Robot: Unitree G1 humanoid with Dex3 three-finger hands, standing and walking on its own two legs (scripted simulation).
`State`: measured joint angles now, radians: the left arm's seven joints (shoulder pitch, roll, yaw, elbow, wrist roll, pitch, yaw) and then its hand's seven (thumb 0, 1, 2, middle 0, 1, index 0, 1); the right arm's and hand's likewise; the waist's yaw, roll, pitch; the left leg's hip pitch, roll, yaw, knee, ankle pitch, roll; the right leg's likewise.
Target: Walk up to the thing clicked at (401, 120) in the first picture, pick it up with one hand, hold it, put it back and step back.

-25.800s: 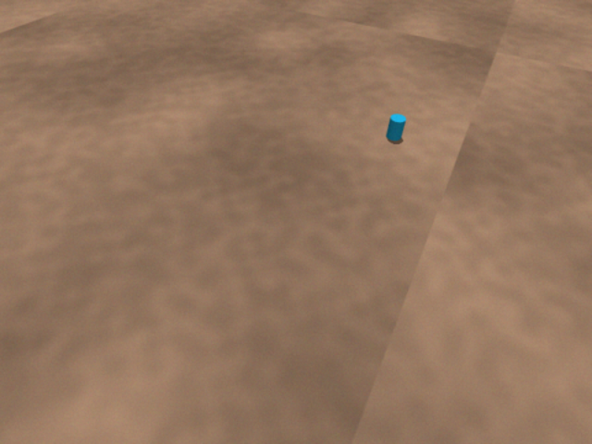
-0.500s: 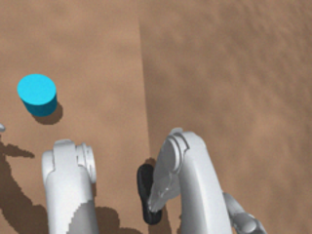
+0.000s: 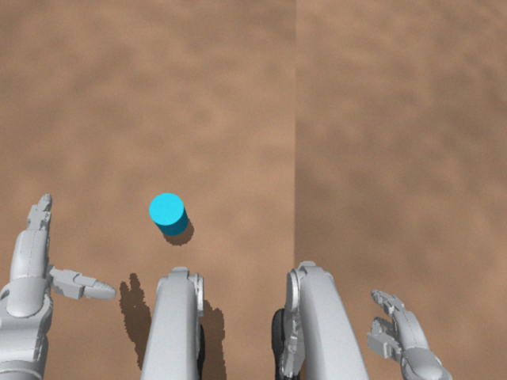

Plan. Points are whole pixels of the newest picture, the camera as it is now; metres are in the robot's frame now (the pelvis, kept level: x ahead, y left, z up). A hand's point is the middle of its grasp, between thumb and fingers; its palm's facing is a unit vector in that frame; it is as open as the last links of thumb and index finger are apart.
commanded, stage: home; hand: left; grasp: from the side
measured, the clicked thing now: (170, 215) +0.48 +0.20 -0.44
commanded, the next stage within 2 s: none
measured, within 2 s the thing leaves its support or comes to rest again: neither
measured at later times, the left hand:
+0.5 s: hand (41, 276) +0.26 +0.21 +0.11, palm faces +0.12 -0.94 -0.33, open 17.4 cm
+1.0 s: hand (19, 313) +0.23 +0.19 +0.16, palm faces +0.15 -0.94 -0.29, open 17.4 cm
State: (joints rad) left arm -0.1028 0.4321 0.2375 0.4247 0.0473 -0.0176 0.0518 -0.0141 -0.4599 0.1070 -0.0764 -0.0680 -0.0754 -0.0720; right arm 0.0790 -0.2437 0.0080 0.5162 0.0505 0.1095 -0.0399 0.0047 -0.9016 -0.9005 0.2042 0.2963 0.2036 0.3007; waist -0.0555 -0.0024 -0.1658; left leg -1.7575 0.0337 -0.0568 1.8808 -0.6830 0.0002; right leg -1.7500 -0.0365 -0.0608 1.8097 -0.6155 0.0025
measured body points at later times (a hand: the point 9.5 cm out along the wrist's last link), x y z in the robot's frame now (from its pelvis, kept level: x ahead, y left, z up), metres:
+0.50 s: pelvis +0.07 +0.01 +0.19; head +0.13 +0.02 +0.63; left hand +0.26 +0.26 +0.13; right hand +0.23 -0.23 +0.10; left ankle +0.06 +0.12 -0.47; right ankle +0.09 -0.13 -0.47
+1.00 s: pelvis +0.08 +0.00 +0.22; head +0.10 +0.01 +0.67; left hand +0.22 +0.24 +0.18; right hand +0.26 -0.23 +0.16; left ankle +0.06 +0.12 -0.47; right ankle +0.09 -0.13 -0.47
